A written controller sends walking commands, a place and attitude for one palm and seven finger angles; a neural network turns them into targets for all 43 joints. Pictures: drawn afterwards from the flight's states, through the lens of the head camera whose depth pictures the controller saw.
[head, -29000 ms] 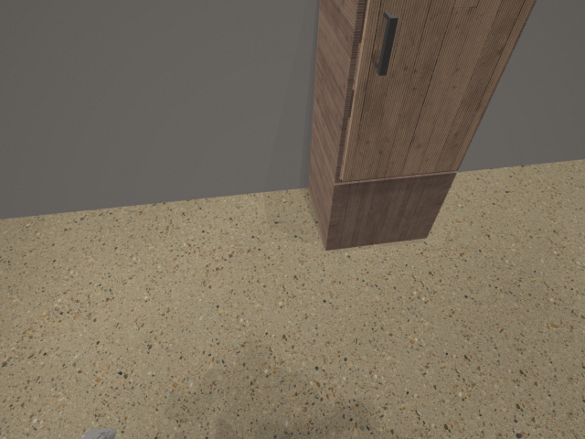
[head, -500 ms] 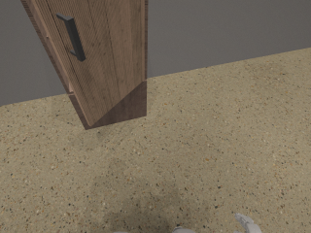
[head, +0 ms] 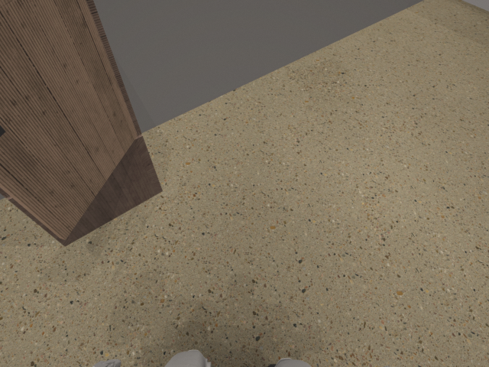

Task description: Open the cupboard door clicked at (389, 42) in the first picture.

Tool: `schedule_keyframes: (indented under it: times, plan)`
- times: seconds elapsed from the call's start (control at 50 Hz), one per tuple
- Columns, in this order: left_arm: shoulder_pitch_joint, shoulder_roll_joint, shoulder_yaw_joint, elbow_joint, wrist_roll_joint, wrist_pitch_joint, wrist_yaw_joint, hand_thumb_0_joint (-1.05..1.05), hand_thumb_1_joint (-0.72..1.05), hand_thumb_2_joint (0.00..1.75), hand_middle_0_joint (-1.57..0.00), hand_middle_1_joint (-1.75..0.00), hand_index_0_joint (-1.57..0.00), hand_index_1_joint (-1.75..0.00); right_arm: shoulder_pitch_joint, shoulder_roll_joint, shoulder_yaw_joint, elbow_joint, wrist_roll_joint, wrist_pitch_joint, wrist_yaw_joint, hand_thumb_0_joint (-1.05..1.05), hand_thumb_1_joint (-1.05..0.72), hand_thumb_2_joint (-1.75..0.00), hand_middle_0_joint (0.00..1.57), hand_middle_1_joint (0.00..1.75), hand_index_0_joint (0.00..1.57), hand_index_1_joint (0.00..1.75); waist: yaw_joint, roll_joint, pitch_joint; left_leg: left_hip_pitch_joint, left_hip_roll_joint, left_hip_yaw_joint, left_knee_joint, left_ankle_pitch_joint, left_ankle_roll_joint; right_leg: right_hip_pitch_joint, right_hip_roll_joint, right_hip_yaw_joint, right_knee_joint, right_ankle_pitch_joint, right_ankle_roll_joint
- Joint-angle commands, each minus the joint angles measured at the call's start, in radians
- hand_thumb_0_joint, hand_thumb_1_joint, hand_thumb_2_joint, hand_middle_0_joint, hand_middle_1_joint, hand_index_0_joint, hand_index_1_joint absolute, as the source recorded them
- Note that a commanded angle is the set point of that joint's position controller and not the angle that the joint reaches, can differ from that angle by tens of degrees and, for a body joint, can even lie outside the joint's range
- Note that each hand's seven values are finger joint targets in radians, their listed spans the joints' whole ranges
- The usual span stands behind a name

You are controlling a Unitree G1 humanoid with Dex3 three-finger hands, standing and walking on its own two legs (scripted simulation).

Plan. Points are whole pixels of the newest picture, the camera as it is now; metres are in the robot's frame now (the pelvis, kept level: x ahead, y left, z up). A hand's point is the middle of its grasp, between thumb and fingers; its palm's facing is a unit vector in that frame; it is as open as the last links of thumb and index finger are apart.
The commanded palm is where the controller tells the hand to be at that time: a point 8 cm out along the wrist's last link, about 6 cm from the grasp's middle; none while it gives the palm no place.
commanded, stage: walk to a spot facing it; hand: left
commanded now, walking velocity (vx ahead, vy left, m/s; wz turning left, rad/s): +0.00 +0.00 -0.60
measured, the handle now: out of the picture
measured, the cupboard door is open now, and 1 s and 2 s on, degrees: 36 36 36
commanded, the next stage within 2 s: turn to face it in 1.70 s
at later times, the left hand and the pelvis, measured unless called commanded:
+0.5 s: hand (165, 351) +0.16 +0.15 -0.15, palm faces -0.28 -0.93 -0.24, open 7.4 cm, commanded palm none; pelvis +0.03 -0.02 +0.01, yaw -17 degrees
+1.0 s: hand (250, 223) +0.42 +0.00 -0.15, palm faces -0.63 -0.76 -0.17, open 7.4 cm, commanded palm none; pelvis +0.19 -0.06 +0.01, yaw -36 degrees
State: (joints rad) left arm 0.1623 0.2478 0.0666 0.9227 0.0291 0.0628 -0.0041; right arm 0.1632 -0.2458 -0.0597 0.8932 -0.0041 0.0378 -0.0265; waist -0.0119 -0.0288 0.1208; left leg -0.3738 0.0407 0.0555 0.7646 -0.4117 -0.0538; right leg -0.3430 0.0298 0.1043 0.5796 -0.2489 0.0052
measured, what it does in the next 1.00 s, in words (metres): walks ahead, turning right: left foot, then right foot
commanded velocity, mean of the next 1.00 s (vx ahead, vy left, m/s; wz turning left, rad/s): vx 0.25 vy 0.00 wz -0.56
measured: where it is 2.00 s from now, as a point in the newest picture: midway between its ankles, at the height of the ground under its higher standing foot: (339, 279)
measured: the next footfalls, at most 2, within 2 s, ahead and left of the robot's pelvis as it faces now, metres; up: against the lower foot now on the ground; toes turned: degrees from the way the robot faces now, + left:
left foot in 0.04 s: +0.05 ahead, +0.13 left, +0.00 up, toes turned +2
right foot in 0.32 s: +0.03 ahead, -0.14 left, +0.00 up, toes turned -15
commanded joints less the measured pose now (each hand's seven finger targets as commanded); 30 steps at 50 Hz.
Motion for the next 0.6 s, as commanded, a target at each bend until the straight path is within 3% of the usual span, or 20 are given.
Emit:
schedule_keyframes:
  times: [0.0, 0.02, 0.04, 0.06, 0.08, 0.12, 0.16, 0.2, 0.24, 0.26, 0.28, 0.3, 0.32, 0.34, 0.36, 0.4, 0.46, 0.52, 0.54, 0.58]
  plan:
    - [-0.041, 0.092, 0.028, -0.116, -0.024, -0.013, -0.006, 0.00, 0.90, 0.90, -0.20, -0.30, -0.20, -0.30, 0.185, -0.206, -0.035, -0.027, -0.024, -0.043, -0.016, 0.00, -0.90, -0.90, 0.20, 0.30, 0.20, 0.30, -0.051, 0.260, -0.141, 0.321, 0.284, -0.362, -0.488, 0.035, 0.119, -0.264, 0.026, 0.047, 0.117, -0.193, -0.013]
    - [-0.059, 0.092, 0.029, -0.137, -0.020, -0.017, -0.015, 0.00, 0.90, 0.90, -0.20, -0.30, -0.20, -0.30, 0.190, -0.262, -0.042, -0.045, -0.032, -0.047, -0.028, 0.00, -0.90, -0.90, 0.20, 0.30, 0.20, 0.30, -0.051, 0.303, -0.142, 0.234, 0.465, -0.508, -0.559, 0.072, 0.225, -0.250, 0.028, -0.072, 0.364, -0.362, 0.022]
    - [-0.067, 0.110, 0.037, -0.124, -0.006, -0.019, -0.022, 0.00, 0.90, 0.90, -0.20, -0.30, -0.20, -0.30, 0.163, -0.247, -0.037, -0.048, -0.036, -0.055, -0.023, 0.00, -0.90, -0.90, 0.20, 0.30, 0.20, 0.30, -0.039, 0.194, -0.143, 0.166, 0.453, -0.491, -0.553, 0.092, 0.251, -0.216, -0.014, -0.035, 0.503, -0.331, 0.019]
    - [-0.056, 0.100, 0.044, -0.104, -0.003, -0.019, -0.028, 0.00, 0.90, 0.90, -0.20, -0.30, -0.20, -0.30, 0.110, -0.223, -0.030, -0.057, -0.036, -0.057, -0.023, 0.00, -0.90, -0.90, 0.20, 0.30, 0.20, 0.30, -0.002, 0.214, -0.134, 0.152, 0.387, -0.382, -0.521, 0.181, 0.227, -0.219, -0.029, -0.051, 0.561, -0.281, 0.031]
    - [-0.051, 0.091, 0.040, -0.099, -0.007, -0.018, -0.035, 0.00, 0.90, 0.90, -0.20, -0.30, -0.20, -0.30, 0.067, -0.197, -0.022, -0.068, -0.033, -0.057, -0.023, 0.00, -0.90, -0.90, 0.20, 0.30, 0.20, 0.30, 0.013, 0.242, -0.116, 0.145, 0.351, -0.280, -0.486, 0.275, 0.211, -0.213, -0.053, -0.078, 0.545, -0.260, 0.038]
    - [-0.075, 0.054, 0.027, -0.100, -0.010, -0.016, -0.041, 0.00, 0.90, 0.90, -0.20, -0.30, -0.20, -0.30, 0.090, -0.171, -0.019, -0.051, -0.038, -0.054, -0.024, 0.00, -0.90, -0.90, 0.20, 0.30, 0.20, 0.30, 0.002, 0.214, -0.112, 0.209, 0.282, -0.110, -0.415, 0.544, 0.171, -0.175, -0.051, -0.134, 0.416, -0.245, 0.046]
    - [-0.079, 0.042, 0.017, -0.099, -0.013, -0.023, -0.040, 0.00, 0.90, 0.90, -0.20, -0.30, -0.20, -0.30, 0.141, -0.178, -0.024, -0.029, -0.035, -0.051, -0.021, 0.00, -0.90, -0.90, 0.20, 0.30, 0.20, 0.30, -0.022, 0.245, -0.171, 0.287, 0.279, -0.045, -0.352, 0.690, 0.164, -0.107, -0.034, -0.176, 0.276, -0.244, 0.037]
    - [-0.078, 0.043, 0.015, -0.098, -0.014, -0.030, -0.038, 0.00, 0.90, 0.90, -0.20, -0.30, -0.20, -0.30, 0.165, -0.194, -0.033, -0.018, -0.031, -0.046, -0.017, 0.00, -0.90, -0.90, 0.20, 0.30, 0.20, 0.30, -0.035, 0.256, -0.189, 0.317, 0.285, -0.015, -0.314, 0.726, 0.150, -0.052, -0.012, -0.209, 0.158, -0.215, 0.024]
    - [-0.025, 0.056, 0.021, -0.080, -0.015, -0.035, -0.033, 0.00, 0.90, 0.90, -0.20, -0.30, -0.20, -0.30, 0.150, -0.192, -0.036, -0.019, -0.025, -0.039, -0.010, 0.00, -0.90, -0.90, 0.20, 0.30, 0.20, 0.30, -0.006, 0.240, -0.179, 0.249, 0.278, 0.026, -0.261, 0.601, 0.106, 0.087, -0.006, -0.225, -0.027, -0.074, 0.008]
    - [0.039, 0.085, 0.030, -0.063, -0.012, -0.038, -0.030, 0.00, 0.90, 0.90, -0.20, -0.30, -0.20, -0.30, 0.132, -0.183, -0.035, -0.029, -0.021, -0.035, -0.005, 0.00, -0.90, -0.90, 0.20, 0.30, 0.20, 0.30, 0.027, 0.181, -0.186, 0.143, 0.257, 0.053, -0.188, 0.403, 0.069, 0.231, -0.024, -0.197, -0.142, -0.002, -0.014]
    - [0.105, 0.179, 0.050, -0.046, -0.001, -0.045, -0.018, 0.00, 0.90, 0.90, -0.20, -0.30, -0.20, -0.30, 0.104, -0.123, -0.028, -0.060, -0.010, -0.031, 0.005, 0.00, -0.90, -0.90, 0.20, 0.30, 0.20, 0.30, 0.065, -0.072, -0.199, -0.086, 0.158, 0.135, -0.002, 0.081, 0.014, 0.407, -0.221, 0.087, -0.258, -0.010, -0.091]
    - [0.172, 0.274, 0.069, -0.018, -0.006, -0.047, -0.006, 0.00, 0.90, 0.90, -0.20, -0.30, -0.20, -0.30, -0.009, -0.074, -0.009, -0.113, -0.010, -0.027, 0.011, 0.00, -0.90, -0.90, 0.20, 0.30, 0.20, 0.30, 0.132, -0.306, -0.135, -0.310, 0.041, 0.108, 0.219, -0.303, -0.019, 0.406, -0.424, 0.387, -0.343, -0.010, -0.212]
    - [0.183, 0.284, 0.069, -0.027, -0.013, -0.047, 0.002, 0.00, 0.90, 0.90, -0.20, -0.30, -0.20, -0.30, -0.037, -0.109, -0.009, -0.127, -0.010, -0.022, 0.015, 0.00, -0.90, -0.90, 0.20, 0.30, 0.20, 0.30, 0.140, -0.224, -0.106, -0.341, 0.064, -0.019, 0.326, -0.232, -0.004, 0.313, -0.428, 0.432, -0.377, -0.282, -0.258]
    - [0.119, 0.230, 0.066, -0.035, -0.008, -0.053, 0.008, 0.00, 0.90, 0.90, -0.20, -0.30, -0.20, -0.30, -0.063, -0.114, -0.021, -0.110, -0.011, -0.023, 0.016, 0.00, -0.90, -0.90, 0.20, 0.30, 0.20, 0.30, 0.097, -0.227, -0.065, -0.373, 0.073, -0.059, 0.375, -0.127, -0.004, 0.276, -0.344, 0.414, -0.388, -0.336, -0.233]
    - [0.065, 0.193, 0.056, -0.049, -0.008, -0.057, 0.011, 0.00, 0.90, 0.90, -0.20, -0.30, -0.20, -0.30, -0.047, -0.121, -0.027, -0.101, -0.015, -0.025, 0.021, 0.00, -0.90, -0.90, 0.20, 0.30, 0.20, 0.30, 0.062, -0.218, -0.045, -0.351, 0.084, -0.065, 0.363, -0.060, -0.009, 0.237, -0.314, 0.339, -0.376, -0.275, -0.211]
    - [0.050, 0.168, 0.050, -0.051, -0.006, -0.072, 0.010, 0.00, 0.90, 0.90, -0.20, -0.30, -0.20, -0.30, -0.031, -0.091, -0.025, -0.074, -0.018, -0.031, 0.032, 0.00, -0.90, -0.90, 0.20, 0.30, 0.20, 0.30, 0.039, -0.125, -0.093, -0.238, 0.071, -0.032, 0.285, 0.012, -0.017, 0.213, -0.262, 0.229, -0.341, -0.116, -0.192]
    - [0.087, 0.178, 0.052, -0.028, -0.004, -0.087, 0.000, 0.00, 0.90, 0.90, -0.20, -0.30, -0.20, -0.30, -0.052, -0.065, -0.024, -0.077, -0.015, -0.038, 0.037, 0.00, -0.90, -0.90, 0.20, 0.30, 0.20, 0.30, 0.045, -0.091, -0.090, -0.186, 0.038, -0.008, 0.146, 0.037, -0.021, 0.207, -0.241, 0.232, -0.337, -0.068, -0.205]
    - [0.100, 0.185, 0.058, -0.015, -0.002, -0.090, -0.006, 0.00, 0.90, 0.90, -0.20, -0.30, -0.20, -0.30, -0.067, -0.058, -0.025, -0.092, -0.011, -0.056, 0.039, 0.00, -0.90, -0.90, 0.20, 0.30, 0.20, 0.30, 0.050, -0.130, -0.086, -0.129, 0.007, -0.007, 0.022, 0.033, -0.011, 0.200, -0.232, 0.264, -0.330, -0.110, -0.209]
    - [0.091, 0.186, 0.061, -0.019, -0.002, -0.090, -0.007, 0.00, 0.90, 0.90, -0.20, -0.30, -0.20, -0.30, -0.057, -0.061, -0.025, -0.094, -0.009, -0.062, 0.037, 0.00, -0.90, -0.90, 0.20, 0.30, 0.20, 0.30, 0.041, -0.132, -0.085, -0.084, -0.001, -0.008, -0.026, 0.035, -0.006, 0.176, -0.231, 0.273, -0.318, -0.114, -0.207]
    - [0.053, 0.173, 0.061, -0.023, -0.005, -0.089, -0.010, 0.00, 0.90, 0.90, -0.20, -0.30, -0.20, -0.30, 0.027, -0.065, -0.024, -0.069, -0.009, -0.075, 0.029, 0.00, -0.90, -0.90, 0.20, 0.30, 0.20, 0.30, -0.011, -0.096, -0.098, 0.125, -0.017, 0.006, -0.193, 0.108, -0.001, 0.059, -0.188, 0.249, -0.251, -0.140, -0.172]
